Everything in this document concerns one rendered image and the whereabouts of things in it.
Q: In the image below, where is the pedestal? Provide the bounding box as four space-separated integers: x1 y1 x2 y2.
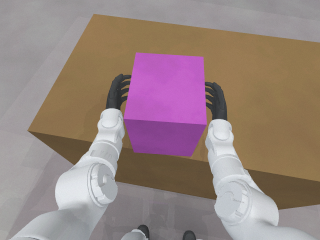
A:
27 14 320 210

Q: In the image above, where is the right robot upper arm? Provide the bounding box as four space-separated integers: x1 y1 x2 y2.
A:
214 181 319 240

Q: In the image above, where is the carton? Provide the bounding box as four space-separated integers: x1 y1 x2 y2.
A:
123 52 207 157

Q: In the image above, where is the left robot upper arm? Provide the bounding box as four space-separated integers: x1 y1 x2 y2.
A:
9 162 118 240

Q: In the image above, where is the robot left hand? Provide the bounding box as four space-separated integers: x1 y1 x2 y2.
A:
105 73 132 110

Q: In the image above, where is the right robot forearm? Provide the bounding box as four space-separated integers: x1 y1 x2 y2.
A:
205 119 264 196

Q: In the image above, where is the left robot forearm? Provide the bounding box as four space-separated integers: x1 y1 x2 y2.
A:
55 108 125 204

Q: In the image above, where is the left robot foot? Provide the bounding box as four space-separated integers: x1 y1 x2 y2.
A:
137 224 150 240

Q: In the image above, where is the robot right hand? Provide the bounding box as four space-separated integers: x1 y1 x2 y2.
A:
204 82 227 121

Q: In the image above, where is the robot left shin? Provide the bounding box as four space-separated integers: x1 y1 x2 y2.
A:
131 229 145 236

